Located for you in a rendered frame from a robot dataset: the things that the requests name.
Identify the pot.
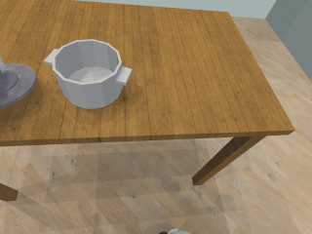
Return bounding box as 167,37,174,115
44,39,133,109

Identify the lid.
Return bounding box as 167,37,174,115
0,63,37,109

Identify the table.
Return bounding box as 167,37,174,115
0,0,295,202

